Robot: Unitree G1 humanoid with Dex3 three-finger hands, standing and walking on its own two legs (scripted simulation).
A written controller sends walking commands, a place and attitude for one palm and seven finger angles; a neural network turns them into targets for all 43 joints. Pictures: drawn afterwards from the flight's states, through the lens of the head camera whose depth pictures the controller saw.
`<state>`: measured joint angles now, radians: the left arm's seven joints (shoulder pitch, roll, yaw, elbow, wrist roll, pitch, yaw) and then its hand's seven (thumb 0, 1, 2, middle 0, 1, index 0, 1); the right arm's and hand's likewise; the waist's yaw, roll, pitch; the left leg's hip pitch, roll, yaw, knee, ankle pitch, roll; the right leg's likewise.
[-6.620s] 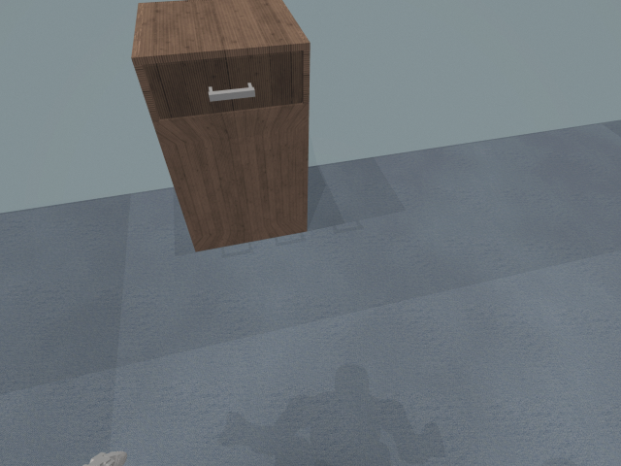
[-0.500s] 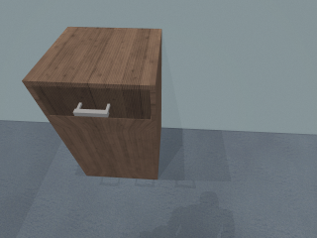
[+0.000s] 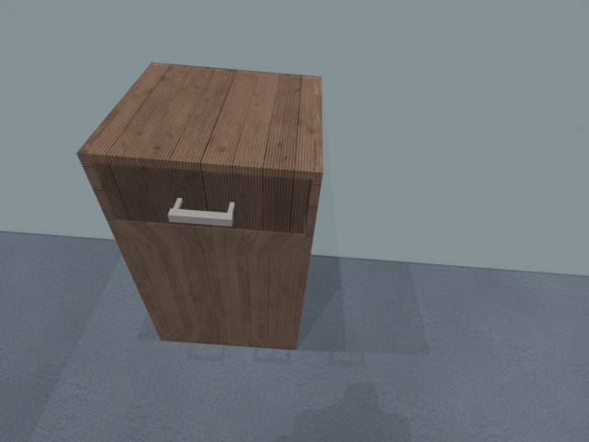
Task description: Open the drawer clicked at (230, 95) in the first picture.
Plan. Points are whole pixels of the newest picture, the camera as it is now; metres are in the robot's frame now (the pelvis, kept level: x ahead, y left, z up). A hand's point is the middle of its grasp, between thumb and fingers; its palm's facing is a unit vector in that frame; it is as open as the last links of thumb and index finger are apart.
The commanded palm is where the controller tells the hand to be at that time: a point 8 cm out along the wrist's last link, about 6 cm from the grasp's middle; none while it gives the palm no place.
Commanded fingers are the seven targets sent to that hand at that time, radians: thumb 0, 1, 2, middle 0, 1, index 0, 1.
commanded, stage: look again from close up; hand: left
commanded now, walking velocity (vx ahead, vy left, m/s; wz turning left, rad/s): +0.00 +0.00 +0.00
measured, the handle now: (203, 211) +0.57 +0.23 -0.06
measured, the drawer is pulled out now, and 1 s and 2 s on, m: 0.00 0.00 0.00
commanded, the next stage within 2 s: shuffle to correct the standing spot in 0.22 s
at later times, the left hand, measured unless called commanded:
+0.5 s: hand out of the picture -0.03 +0.22 -0.18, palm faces -0.04 -0.99 -0.16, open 7.4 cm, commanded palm none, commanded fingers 0.00 0.90 0.90 -0.20 -0.30 -0.20 -0.30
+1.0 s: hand out of the picture +0.10 +0.18 -0.17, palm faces +0.10 -0.97 -0.22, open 7.2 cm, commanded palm none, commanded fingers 0.00 0.90 0.90 -0.20 -0.30 -0.20 -0.30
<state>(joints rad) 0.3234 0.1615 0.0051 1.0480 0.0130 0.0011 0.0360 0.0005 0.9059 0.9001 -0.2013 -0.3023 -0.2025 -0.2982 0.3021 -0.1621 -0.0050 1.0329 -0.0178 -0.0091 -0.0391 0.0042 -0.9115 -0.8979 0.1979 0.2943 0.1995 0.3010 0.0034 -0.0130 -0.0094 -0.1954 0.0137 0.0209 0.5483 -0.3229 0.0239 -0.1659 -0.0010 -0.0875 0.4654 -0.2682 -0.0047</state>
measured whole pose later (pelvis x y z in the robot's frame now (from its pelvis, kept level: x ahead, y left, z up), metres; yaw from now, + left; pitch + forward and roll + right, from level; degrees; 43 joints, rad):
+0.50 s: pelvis +0.00 +0.06 +0.00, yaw -3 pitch -1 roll +0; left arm 0.37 0.15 0.01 1.10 0.03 0.04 0.02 0.00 0.91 0.90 -0.20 -0.30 -0.20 -0.30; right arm 0.37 -0.13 0.00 1.10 -0.02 0.00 -0.04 0.01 -0.91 -0.90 0.20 0.29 0.20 0.30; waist -0.01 -0.02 -0.01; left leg -0.13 -0.08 0.11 0.39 -0.26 0.12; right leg -0.23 -0.07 -0.02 0.58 -0.34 -0.01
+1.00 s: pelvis +0.05 +0.00 +0.00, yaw +4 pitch +0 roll -1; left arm 0.19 0.14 0.03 1.02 0.02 -0.01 0.06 0.00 0.95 0.90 -0.20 -0.30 -0.20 -0.30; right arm 0.30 -0.14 -0.03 1.09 -0.01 0.03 -0.04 0.00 -0.91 -0.90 0.20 0.29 0.20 0.30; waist -0.01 0.02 0.07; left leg -0.25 0.00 0.05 0.74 -0.51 -0.01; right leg -0.28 -0.06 -0.14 0.53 -0.23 -0.02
